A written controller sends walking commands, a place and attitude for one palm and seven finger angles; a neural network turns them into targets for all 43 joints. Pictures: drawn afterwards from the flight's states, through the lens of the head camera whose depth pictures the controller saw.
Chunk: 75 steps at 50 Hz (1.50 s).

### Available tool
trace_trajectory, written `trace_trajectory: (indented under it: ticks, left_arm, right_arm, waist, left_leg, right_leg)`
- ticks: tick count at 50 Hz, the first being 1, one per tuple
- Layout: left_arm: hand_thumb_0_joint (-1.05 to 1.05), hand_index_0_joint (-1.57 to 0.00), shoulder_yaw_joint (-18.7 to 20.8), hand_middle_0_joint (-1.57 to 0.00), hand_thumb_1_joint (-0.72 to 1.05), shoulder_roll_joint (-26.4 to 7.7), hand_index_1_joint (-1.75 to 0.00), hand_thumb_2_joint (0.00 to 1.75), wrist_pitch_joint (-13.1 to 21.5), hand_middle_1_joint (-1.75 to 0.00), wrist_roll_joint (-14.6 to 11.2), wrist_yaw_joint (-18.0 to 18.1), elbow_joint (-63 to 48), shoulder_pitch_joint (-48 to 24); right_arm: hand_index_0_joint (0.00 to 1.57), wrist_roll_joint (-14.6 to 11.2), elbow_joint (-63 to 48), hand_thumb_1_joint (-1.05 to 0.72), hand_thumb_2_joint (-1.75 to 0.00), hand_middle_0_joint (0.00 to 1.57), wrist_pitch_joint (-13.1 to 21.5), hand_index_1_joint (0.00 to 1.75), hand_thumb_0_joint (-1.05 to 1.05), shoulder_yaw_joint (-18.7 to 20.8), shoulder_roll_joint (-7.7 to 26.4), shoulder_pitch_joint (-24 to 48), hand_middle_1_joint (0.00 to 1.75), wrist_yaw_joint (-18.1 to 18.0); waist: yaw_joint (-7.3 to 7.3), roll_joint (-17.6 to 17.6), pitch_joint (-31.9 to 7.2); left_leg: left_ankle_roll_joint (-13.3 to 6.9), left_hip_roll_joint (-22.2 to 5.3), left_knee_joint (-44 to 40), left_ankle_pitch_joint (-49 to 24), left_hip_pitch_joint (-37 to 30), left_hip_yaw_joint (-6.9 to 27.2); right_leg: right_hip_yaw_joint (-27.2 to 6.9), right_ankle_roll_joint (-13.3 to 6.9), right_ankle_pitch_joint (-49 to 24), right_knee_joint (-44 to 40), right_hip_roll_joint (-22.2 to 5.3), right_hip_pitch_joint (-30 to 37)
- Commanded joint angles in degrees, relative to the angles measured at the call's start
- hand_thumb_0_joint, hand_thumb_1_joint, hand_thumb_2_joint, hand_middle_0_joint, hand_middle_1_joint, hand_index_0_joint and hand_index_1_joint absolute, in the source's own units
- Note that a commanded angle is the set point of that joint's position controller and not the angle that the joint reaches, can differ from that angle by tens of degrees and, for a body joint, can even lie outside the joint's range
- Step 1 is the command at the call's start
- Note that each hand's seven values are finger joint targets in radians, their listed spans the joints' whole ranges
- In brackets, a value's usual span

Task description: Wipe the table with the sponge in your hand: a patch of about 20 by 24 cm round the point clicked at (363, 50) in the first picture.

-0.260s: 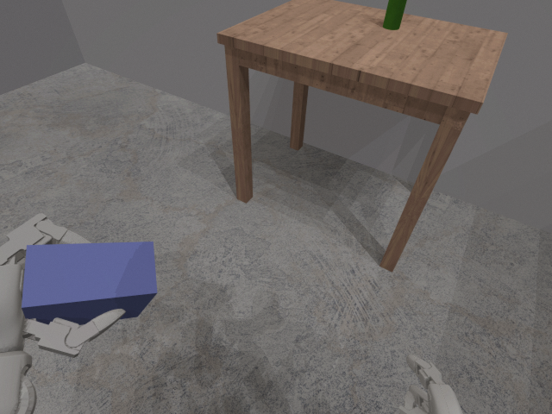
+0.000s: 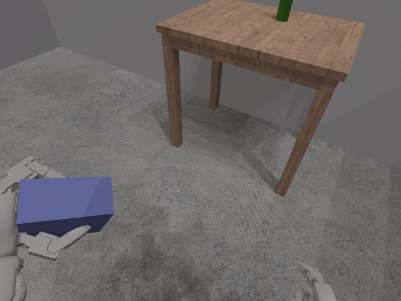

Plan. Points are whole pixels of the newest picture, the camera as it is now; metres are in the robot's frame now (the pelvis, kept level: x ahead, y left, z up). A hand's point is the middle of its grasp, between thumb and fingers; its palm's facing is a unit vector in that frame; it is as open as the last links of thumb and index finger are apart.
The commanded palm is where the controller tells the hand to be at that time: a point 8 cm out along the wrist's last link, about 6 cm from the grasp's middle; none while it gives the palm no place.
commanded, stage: look at it before walking up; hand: left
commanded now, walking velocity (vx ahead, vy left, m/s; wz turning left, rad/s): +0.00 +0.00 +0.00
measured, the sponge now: (79, 208) +0.22 +0.21 +0.15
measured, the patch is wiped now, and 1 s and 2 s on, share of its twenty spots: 0.00 0.00 0.00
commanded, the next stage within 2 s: walk to a spot facing it in 0.14 s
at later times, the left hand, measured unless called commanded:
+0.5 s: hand (35, 205) +0.21 +0.26 +0.16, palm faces +0.46 -0.81 -0.37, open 9.8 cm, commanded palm +0.15 +0.30 +0.18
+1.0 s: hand (20, 191) +0.24 +0.30 +0.16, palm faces +0.66 -0.62 -0.43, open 9.8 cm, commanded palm +0.18 +0.32 +0.18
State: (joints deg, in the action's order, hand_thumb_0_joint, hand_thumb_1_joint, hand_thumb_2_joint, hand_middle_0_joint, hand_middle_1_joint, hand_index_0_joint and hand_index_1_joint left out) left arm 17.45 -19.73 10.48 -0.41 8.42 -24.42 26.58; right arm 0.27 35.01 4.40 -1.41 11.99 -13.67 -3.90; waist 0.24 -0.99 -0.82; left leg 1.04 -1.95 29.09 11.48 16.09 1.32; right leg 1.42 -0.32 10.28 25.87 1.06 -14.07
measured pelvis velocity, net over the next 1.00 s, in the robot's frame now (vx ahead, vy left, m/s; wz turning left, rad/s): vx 0.12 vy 0.00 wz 0.35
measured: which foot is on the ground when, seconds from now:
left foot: down 0.00-0.74, up 0.76-1.00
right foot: down 0.00-1.00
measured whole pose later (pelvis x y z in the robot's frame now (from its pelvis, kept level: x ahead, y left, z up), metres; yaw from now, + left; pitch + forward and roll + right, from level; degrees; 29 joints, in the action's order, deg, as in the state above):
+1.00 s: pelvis +0.12 +0.00 +0.00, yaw +20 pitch +0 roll +2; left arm 19.9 -20.4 12.1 -0.3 9.0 -29.0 27.9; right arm 0.8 35.8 3.2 1.6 14.2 -13.3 -3.9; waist -1.0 3.0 3.1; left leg 0.2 -3.8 43.4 20.2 26.3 -9.0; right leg 11.5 1.1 23.5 30.2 -7.5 -6.3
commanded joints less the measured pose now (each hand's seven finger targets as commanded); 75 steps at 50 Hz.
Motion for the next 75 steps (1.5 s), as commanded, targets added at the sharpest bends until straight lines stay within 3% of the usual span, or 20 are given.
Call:
trace_trajectory:
  ticks: [1,12,18,22,24,26,27,35,38,44,50,51,52,53,57,66,67,68,69,75]
  left_arm:
    - [0.00,-1.20,6.34,-1.20,0.10,-9.46,-1.60,1.30,3.64,-1.60,-0.24,1.51,-12.60,-5.11]
    - [0.00,-1.20,6.90,-1.20,0.10,-10.08,-1.60,1.30,3.57,-1.60,-0.19,1.61,-12.95,-5.23]
    - [0.00,-1.20,7.06,-1.20,0.10,-10.44,-1.60,1.30,2.52,-1.60,-0.09,2.53,-14.03,-5.68]
    - [0.00,-1.20,9.71,-1.20,0.10,-12.04,-1.60,1.30,3.31,-1.60,-0.40,3.05,-17.07,-5.65]
    - [0.00,-1.20,9.01,-1.20,0.10,-11.02,-1.60,1.30,3.67,-1.60,-0.49,2.69,-15.96,-4.43]
    - [0.00,-1.20,8.64,-1.20,0.10,-9.95,-1.60,1.30,4.74,-1.60,0.34,2.30,-16.33,-6.13]
    - [0.00,-1.20,8.86,-1.20,0.10,-10.68,-1.60,1.30,5.35,-1.60,0.82,2.05,-15.97,-7.29]
    - [0.00,-1.20,7.36,-1.20,0.10,-9.13,-1.60,1.30,4.47,-1.60,-0.39,0.24,-16.76,-2.48]
    - [0.00,-1.20,10.42,-1.20,0.10,-13.33,-1.60,1.30,4.09,-1.60,-1.41,0.85,-13.38,-5.79]
    - [0.00,-1.20,9.45,-1.20,0.10,-11.57,-1.60,1.30,5.67,-1.60,-0.30,0.86,-13.48,-5.03]
    - [0.00,-1.20,7.79,-1.20,0.10,-10.39,-1.60,1.30,4.52,-1.60,-0.38,3.47,-20.56,-6.61]
    - [0.00,-1.20,8.16,-1.20,0.10,-10.98,-1.60,1.30,5.33,-1.60,-0.38,3.70,-23.00,-7.29]
    - [0.00,-1.20,7.70,-1.20,0.10,-9.61,-1.60,1.30,5.81,-1.60,-0.74,3.79,-23.41,-4.75]
    - [0.00,-1.20,8.27,-1.20,0.10,-11.13,-1.60,1.30,6.23,-1.60,-0.93,4.24,-25.91,-7.95]
    - [0.00,-1.20,12.07,-1.20,0.10,-13.84,-1.60,1.30,5.30,-1.60,-0.20,1.95,-24.00,-5.32]
    - [0.00,-1.20,7.94,-1.20,0.10,-8.49,-1.60,1.30,3.99,-1.60,-1.02,0.56,-11.46,-5.34]
    - [0.00,-1.20,7.58,-1.20,0.10,-9.12,-1.60,1.30,3.10,-1.60,-0.63,0.66,-10.68,-6.42]
    - [0.00,-1.20,8.28,-1.20,0.10,-11.38,-1.60,1.30,2.62,-1.60,-0.14,0.92,-11.13,-8.20]
    - [0.00,-1.20,11.64,-1.20,0.10,-15.40,-1.60,1.30,2.37,-1.60,-0.70,1.48,-11.15,-7.89]
    - [0.00,-1.20,9.97,-1.20,0.10,-12.24,-1.60,1.30,5.19,-1.60,0.03,1.15,-16.90,-6.95]
  right_arm:
    - [0.20,-0.07,-9.18,-0.90,-0.90,0.20,3.22,0.30,0.00,2.37,6.46,6.19,0.30,-0.66]
    - [0.20,-0.10,-9.04,-0.90,-0.90,0.20,3.48,0.30,0.00,2.57,6.82,6.42,0.30,-0.59]
    - [0.20,0.22,-9.30,-0.90,-0.90,0.20,2.21,0.30,0.00,2.85,6.25,5.65,0.30,-0.74]
    - [0.20,0.33,-8.57,-0.90,-0.90,0.20,2.60,0.30,0.00,2.94,6.24,4.47,0.30,-0.58]
    - [0.20,0.31,-8.50,-0.90,-0.90,0.20,2.50,0.30,0.00,2.68,6.33,4.06,0.30,-0.79]
    - [0.20,0.09,-8.30,-0.90,-0.90,0.20,2.94,0.30,0.00,2.97,6.88,4.09,0.30,-1.05]
    - [0.20,0.39,-8.13,-0.90,-0.90,0.20,3.71,0.30,0.00,3.15,6.09,3.11,0.30,-1.06]
    - [0.20,0.76,-5.87,-0.90,-0.90,0.20,4.05,0.30,0.00,3.43,6.38,4.29,0.30,0.74]
    - [0.20,0.24,-6.93,-0.90,-0.90,0.20,2.83,0.30,0.00,3.27,4.68,6.03,0.30,0.15]
    - [0.20,0.48,-6.88,-0.90,-0.90,0.20,1.35,0.30,0.00,2.95,4.76,7.20,0.30,-0.28]
    - [0.20,0.26,-9.99,-0.90,-0.90,0.20,2.41,0.30,0.00,4.12,3.89,5.03,0.30,-0.66]
    - [0.20,-0.10,-10.58,-0.90,-0.90,0.20,2.42,0.30,0.00,4.82,4.87,4.25,0.30,-0.98]
    - [0.20,-0.09,-10.53,-0.90,-0.90,0.20,2.30,0.30,0.00,5.33,6.59,4.65,0.30,-0.73]
    - [0.20,-0.70,-10.92,-0.90,-0.90,0.20,2.54,0.30,0.00,4.87,6.43,4.70,0.30,0.39]
    - [0.20,-1.38,-8.78,-0.90,-0.90,0.20,2.62,0.30,0.00,5.55,5.42,6.26,0.30,0.72]
    - [0.20,-0.62,-7.44,-0.90,-0.90,0.20,3.46,0.30,0.00,3.87,5.11,5.86,0.30,-0.77]
    - [0.20,-0.84,-7.43,-0.90,-0.90,0.20,3.06,0.30,0.00,3.57,4.23,5.46,0.30,-1.04]
    - [0.20,-0.92,-8.17,-0.90,-0.90,0.20,2.61,0.30,0.00,3.23,2.76,5.94,0.30,-0.82]
    - [0.20,-0.28,-8.82,-0.90,-0.90,0.20,2.90,0.30,0.00,3.06,4.21,9.02,0.30,-0.75]
    - [0.20,0.15,-6.26,-0.90,-0.90,0.20,1.07,0.30,0.00,2.98,4.57,9.15,0.30,0.06]
  waist:
    - [-0.27,-1.77,-3.35]
    - [-0.31,-2.43,-3.43]
    - [0.63,2.41,-0.25]
    - [0.79,2.85,-3.42]
    - [1.45,-3.85,0.03]
    - [1.86,-18.13,2.83]
    - [2.18,-15.00,3.42]
    - [-0.29,-11.00,-3.15]
    - [-0.65,15.32,-1.25]
    - [-0.43,10.27,2.81]
    - [0.65,7.66,-7.08]
    - [2.11,1.51,-11.07]
    - [1.78,-14.05,-13.68]
    - [0.99,-15.61,-13.55]
    - [-0.40,-12.15,-4.70]
    - [-1.41,-6.89,-2.00]
    - [-1.72,0.41,-2.84]
    - [-1.95,17.67,-3.16]
    - [-3.47,20.81,-3.14]
    - [-0.87,8.74,-1.11]
  left_leg:
    - [-1.96,-1.89,-7.14,5.49,3.36,1.29]
    - [-1.80,-2.07,-7.31,4.01,3.36,1.46]
    - [-3.98,-0.75,0.77,20.03,9.39,2.19]
    - [-3.90,-0.18,5.60,14.24,11.18,0.46]
    - [-6.18,-3.48,-2.48,22.33,7.61,7.64]
    - [-13.00,-15.01,-15.19,31.85,6.57,32.51]
    - [-15.20,-16.87,-15.24,25.71,2.10,39.21]
    - [-9.06,-7.08,-3.03,1.73,8.00,15.19]
    - [-1.14,2.36,34.48,18.66,30.64,-2.12]
    - [-0.02,-4.25,28.03,11.29,22.82,-4.53]
    - [-1.73,4.97,0.33,0.68,-6.48,-18.27]
    - [-3.84,1.26,-1.40,-2.39,-18.94,-12.71]
    - [-10.69,-13.27,-3.03,-11.55,-28.52,8.15]
    - [-17.06,-23.09,-6.90,-22.39,-28.20,26.47]
    - [-15.85,-19.78,-10.47,1.66,-11.47,16.85]
    - [-6.98,-10.56,-1.10,17.18,8.70,-2.68]
    - [-5.50,-7.01,10.66,18.11,11.35,-5.42]
    - [-2.79,-0.26,29.83,20.89,22.81,-9.51]
    - [-1.73,0.91,43.23,23.27,28.99,-3.86]
    - [0.41,-4.99,37.21,11.16,22.89,-3.44]
  right_leg:
    - [-4.36,0.18,6.55,-6.12,-3.68,3.23]
    - [-3.87,0.25,5.20,-5.51,-3.23,3.50]
    - [-7.73,-3.10,29.81,-5.38,-10.22,-2.25]
    - [-7.94,-5.38,22.30,1.42,-14.77,2.81]
    - [-3.07,-2.35,28.02,9.20,-9.98,-6.77]
    - [1.37,1.15,26.04,27.68,-0.97,-14.75]
    - [-1.71,1.13,24.45,31.72,-1.90,-19.89]
    - [3.73,1.33,15.27,4.17,-0.80,6.53]
    - [-29.93,-10.14,17.67,-13.78,-28.22,17.94]
    - [-4.07,-7.84,-9.44,-8.46,-21.47,10.24]
    - [7.06,-3.36,-28.84,12.32,-16.30,7.21]
    - [8.39,-0.73,-24.75,25.16,-14.95,-0.07]
    - [9.01,2.36,6.03,41.32,-7.78,-13.81]
    - [2.93,2.11,25.97,50.86,-3.34,-20.73]
    - [-1.56,2.71,18.45,45.92,-10.49,-26.22]
    - [10.90,3.86,7.59,8.27,-3.82,6.39]
    - [5.63,2.02,11.70,2.62,-6.86,9.60]
    - [-17.29,-4.11,17.41,-6.87,-20.38,14.38]
    - [-33.09,-10.03,13.45,-13.11,-30.11,15.30]
    - [-3.23,-7.44,-8.18,-8.12,-23.89,10.91]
